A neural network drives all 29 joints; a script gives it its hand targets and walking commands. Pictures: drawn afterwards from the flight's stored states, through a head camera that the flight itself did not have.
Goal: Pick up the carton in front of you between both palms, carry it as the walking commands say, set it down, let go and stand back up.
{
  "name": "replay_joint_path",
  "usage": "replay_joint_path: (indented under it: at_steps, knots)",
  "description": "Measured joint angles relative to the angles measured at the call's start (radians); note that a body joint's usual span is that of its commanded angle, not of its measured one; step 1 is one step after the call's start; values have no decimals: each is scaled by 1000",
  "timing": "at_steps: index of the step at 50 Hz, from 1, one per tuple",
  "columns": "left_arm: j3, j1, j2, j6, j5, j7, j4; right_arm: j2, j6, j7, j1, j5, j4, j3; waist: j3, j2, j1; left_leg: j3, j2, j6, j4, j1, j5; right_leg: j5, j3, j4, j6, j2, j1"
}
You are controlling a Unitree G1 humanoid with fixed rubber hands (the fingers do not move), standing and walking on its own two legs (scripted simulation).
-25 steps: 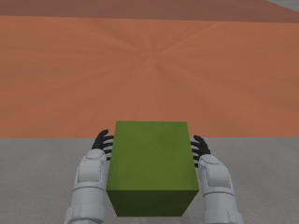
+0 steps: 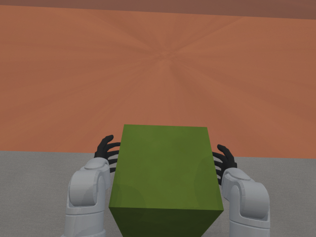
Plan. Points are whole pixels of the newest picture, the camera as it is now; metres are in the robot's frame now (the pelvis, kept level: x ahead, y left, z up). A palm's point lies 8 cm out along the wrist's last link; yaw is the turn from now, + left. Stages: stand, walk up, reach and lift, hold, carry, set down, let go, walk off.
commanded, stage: carry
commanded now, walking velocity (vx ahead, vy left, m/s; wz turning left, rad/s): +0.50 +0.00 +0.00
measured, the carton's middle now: (163, 184) +0.26 -0.01 +0.01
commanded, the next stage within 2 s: none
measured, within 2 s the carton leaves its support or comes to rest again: neither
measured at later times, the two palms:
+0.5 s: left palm (107, 90) +0.59 +0.19 +0.08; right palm (190, 97) +0.55 -0.11 +0.08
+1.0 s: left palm (124, 42) +0.92 +0.16 +0.12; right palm (187, 46) +0.93 -0.14 +0.11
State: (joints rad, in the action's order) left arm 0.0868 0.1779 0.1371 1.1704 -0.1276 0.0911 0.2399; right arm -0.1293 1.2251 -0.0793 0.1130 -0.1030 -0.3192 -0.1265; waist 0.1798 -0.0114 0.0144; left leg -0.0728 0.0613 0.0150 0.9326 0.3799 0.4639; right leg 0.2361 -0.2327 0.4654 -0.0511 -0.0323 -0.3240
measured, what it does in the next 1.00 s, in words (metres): walks ahead: left foot, then right foot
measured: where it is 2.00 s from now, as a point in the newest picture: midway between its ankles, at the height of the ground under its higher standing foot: (149, 117)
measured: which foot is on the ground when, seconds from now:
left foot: up 0.00-0.26, down 0.28-0.74, up 0.76-1.00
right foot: down 0.00-0.30, up 0.32-0.72, down 0.74-1.00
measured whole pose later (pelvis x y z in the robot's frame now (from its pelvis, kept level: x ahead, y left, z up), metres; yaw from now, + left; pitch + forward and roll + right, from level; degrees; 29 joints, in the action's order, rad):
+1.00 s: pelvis +0.64 +0.00 +0.01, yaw +1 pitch +5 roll +1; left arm 0.14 0.22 0.14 1.22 -0.09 0.10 0.45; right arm -0.14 1.27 -0.08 0.20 -0.11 -0.47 -0.10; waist 0.05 0.00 -0.03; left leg -0.09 0.10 0.01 0.92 0.58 0.25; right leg 0.21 -0.25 0.32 -0.07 -0.03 -0.21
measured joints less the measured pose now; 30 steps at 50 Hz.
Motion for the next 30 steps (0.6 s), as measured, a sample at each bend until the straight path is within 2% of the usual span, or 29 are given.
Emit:
replay_joint_path:
  at_steps: [1, 3, 8, 12, 13, 14, 15, 17, 19, 20, 24, 30]
  knots:
    - [0, -9, -2, 16, 3, 3, 13, 0, 12, -1, 0, 3, 0, 4, -4, 8, -3, -10, 4, 3, 46, 49, -19, 10, 2, -19, 3, -2, 23]
    - [6, -17, -3, 39, 8, 10, 39, 1, 28, -1, 7, 7, -1, 10, -15, 19, -13, -27, 17, 0, 38, 123, -81, 9, 7, -72, 18, -5, 78]
    - [28, 2, -1, 52, 15, 12, 74, -3, 33, -1, 39, 6, -14, 14, -33, 30, -38, -61, 36, -17, -226, 201, -238, 41, 19, -168, 48, -19, 215]
    - [36, 19, 2, 51, 18, 12, 75, -4, 32, -1, 47, 1, -24, 11, -36, 32, -47, -125, 24, -8, -397, 164, -332, 139, 27, -140, 92, -43, 307]
    - [39, 22, 2, 51, 18, 12, 79, -4, 32, 0, 52, 0, -24, 12, -37, 34, -47, -148, 15, -3, -427, 136, -326, 184, 33, -96, 105, -55, 318]
    - [45, 26, 0, 51, 19, 12, 82, -6, 28, 1, 60, -2, -19, 14, -39, 40, -44, -167, 8, 17, -432, 114, -354, 238, 44, -20, 111, -73, 312]
    - [53, 29, -5, 46, 21, 11, 78, -7, 15, 2, 69, -5, 0, 21, -42, 55, -36, -183, 0, 45, -382, 119, -350, 261, 61, 106, 107, -103, 270]
    - [66, 26, -15, 41, 24, 8, 62, -9, 2, 2, 79, -13, 38, 34, -59, 54, -22, -197, 0, 75, -335, 106, -281, 245, 138, 420, 91, -96, 124]
    - [70, 14, -5, 40, 20, 7, 54, -7, 2, 3, 64, -13, 44, 38, -79, 41, -14, -202, 2, 70, -376, 56, -254, 202, 163, 630, 65, -74, -21]
    - [67, 8, 2, 38, 16, 8, 55, -6, 1, 2, 52, -11, 37, 38, -88, 36, -10, -202, 0, 63, -409, 26, -255, 167, 162, 672, 55, -71, -82]
    - [31, -4, -2, 16, 12, 8, 72, -2, -18, 2, 20, -1, -5, 33, -114, 20, 13, -190, -7, 56, -539, -95, -254, 45, 139, 592, 42, -71, -243]
    - [8, -23, -4, -2, 7, 5, 127, -1, -36, 2, 8, 13, -55, 34, -98, 16, 16, -173, -13, 21, -659, -276, -199, -106, 104, 255, 47, -66, -308]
